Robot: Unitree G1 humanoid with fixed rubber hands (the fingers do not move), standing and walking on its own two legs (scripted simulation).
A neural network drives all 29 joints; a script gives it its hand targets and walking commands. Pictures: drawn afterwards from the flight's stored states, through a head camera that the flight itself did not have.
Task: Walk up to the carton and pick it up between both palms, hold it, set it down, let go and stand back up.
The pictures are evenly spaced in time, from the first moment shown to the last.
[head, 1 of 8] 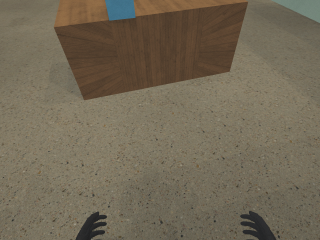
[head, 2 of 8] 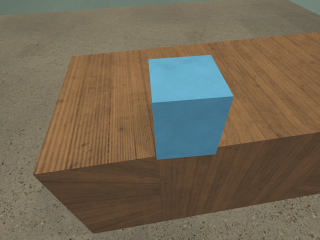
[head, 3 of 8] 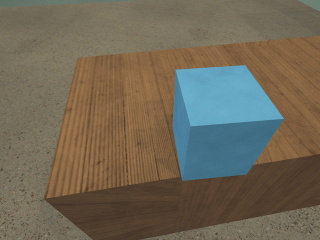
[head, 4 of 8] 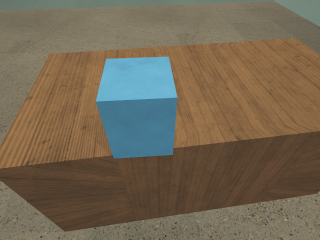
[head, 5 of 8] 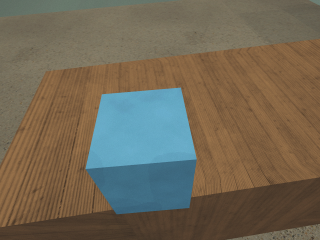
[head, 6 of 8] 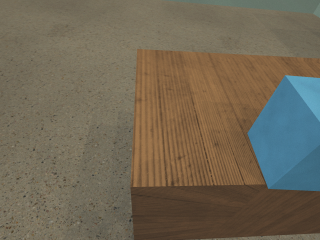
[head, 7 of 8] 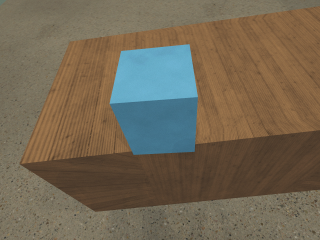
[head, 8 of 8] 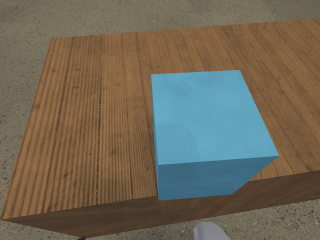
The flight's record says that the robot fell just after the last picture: no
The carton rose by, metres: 0.00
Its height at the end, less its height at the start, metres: +0.00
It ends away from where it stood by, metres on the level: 0.00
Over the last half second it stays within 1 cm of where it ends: yes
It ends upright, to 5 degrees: yes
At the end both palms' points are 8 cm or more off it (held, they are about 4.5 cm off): yes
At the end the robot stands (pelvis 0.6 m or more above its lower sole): yes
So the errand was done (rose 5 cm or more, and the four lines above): no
